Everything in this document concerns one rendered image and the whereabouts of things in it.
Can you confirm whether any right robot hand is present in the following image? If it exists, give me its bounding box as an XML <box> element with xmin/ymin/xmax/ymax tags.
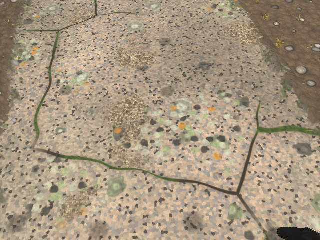
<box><xmin>277</xmin><ymin>227</ymin><xmax>320</xmax><ymax>240</ymax></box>

